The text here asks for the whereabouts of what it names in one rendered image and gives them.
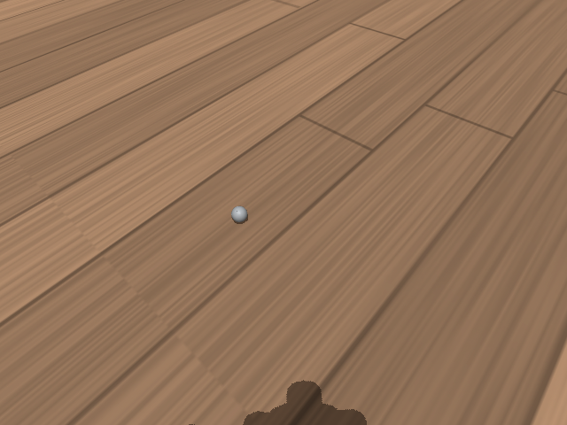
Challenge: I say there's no ball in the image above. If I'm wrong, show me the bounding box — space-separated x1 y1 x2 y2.
231 206 247 222

